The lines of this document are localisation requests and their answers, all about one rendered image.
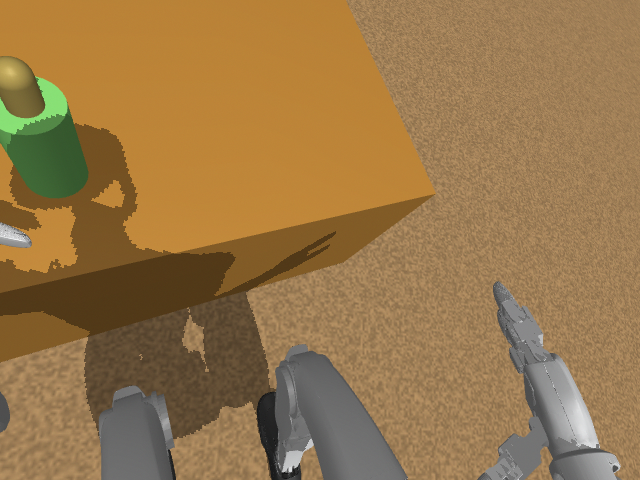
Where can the bottle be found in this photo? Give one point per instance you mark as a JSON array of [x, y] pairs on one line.
[[37, 132]]

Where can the right robot arm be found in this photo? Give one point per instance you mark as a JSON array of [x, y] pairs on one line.
[[584, 464]]

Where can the left robot hand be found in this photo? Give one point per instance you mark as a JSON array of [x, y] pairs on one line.
[[11, 236]]

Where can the right robot foot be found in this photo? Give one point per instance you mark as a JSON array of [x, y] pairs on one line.
[[269, 437]]

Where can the right robot hand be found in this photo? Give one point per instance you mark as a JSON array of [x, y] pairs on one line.
[[561, 421]]

